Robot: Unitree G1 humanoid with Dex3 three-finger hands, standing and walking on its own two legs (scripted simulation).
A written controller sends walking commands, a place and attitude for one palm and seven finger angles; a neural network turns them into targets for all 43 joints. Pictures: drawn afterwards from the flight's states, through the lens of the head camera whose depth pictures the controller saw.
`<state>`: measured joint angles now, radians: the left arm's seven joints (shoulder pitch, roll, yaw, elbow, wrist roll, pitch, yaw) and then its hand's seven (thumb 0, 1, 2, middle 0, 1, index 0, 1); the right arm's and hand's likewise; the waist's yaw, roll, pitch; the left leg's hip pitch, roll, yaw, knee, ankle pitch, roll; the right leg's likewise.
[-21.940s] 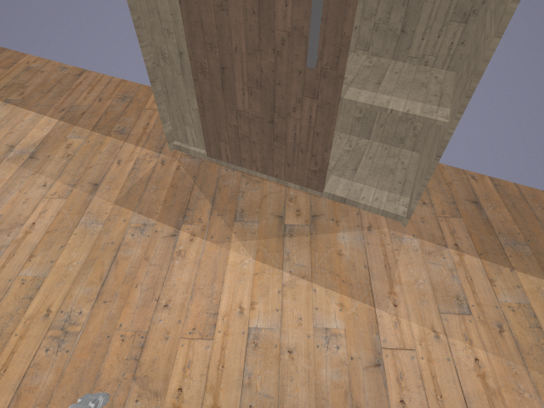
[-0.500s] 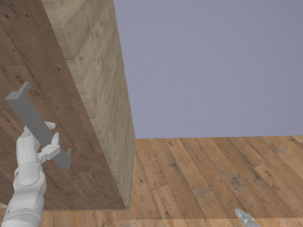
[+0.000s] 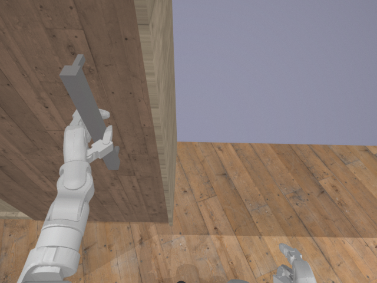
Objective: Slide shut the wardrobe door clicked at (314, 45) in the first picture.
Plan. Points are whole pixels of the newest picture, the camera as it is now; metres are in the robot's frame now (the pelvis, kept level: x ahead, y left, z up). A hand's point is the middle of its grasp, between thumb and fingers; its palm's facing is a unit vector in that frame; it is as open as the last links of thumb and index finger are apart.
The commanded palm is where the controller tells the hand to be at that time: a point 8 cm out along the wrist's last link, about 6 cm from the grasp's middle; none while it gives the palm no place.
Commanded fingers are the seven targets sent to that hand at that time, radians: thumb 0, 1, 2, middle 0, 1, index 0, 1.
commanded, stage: stop walking and hold the door there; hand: left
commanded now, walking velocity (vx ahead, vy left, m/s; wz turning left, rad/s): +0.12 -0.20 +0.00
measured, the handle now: (100, 121) +0.41 +0.24 +0.08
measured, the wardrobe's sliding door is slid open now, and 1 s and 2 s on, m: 0.00 0.00 0.00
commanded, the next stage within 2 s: loosen the grip on the handle in 1.00 s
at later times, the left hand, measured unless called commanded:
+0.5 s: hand (104, 143) +0.36 +0.22 +0.08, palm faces +0.15 -0.98 -0.12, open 6.2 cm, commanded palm +0.33 +0.24 +0.07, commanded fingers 0.00 0.90 0.90 -0.45 -1.40 -0.45 -1.40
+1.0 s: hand (102, 145) +0.36 +0.22 +0.08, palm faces +0.01 -1.00 -0.09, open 6.6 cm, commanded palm +0.34 +0.26 +0.07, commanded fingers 0.00 0.90 0.90 -0.45 -1.40 -0.45 -1.40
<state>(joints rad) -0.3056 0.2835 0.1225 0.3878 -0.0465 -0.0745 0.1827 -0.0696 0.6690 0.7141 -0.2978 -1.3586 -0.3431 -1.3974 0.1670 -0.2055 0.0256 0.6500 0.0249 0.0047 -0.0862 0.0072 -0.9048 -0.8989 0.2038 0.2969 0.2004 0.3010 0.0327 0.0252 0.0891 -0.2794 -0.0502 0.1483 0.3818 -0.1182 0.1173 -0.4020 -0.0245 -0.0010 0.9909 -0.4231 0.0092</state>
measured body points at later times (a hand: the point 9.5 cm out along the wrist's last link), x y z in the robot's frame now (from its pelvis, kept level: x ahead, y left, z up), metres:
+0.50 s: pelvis -0.03 +0.07 +0.00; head +0.00 +0.07 +0.45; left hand +0.35 +0.27 +0.09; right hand +0.08 -0.19 -0.10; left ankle +0.06 +0.07 -0.74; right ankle -0.05 -0.05 -0.73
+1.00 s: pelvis -0.04 +0.12 -0.02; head +0.04 +0.11 +0.43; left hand +0.35 +0.28 +0.08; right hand +0.09 -0.08 -0.14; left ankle -0.01 +0.24 -0.74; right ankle -0.03 +0.01 -0.72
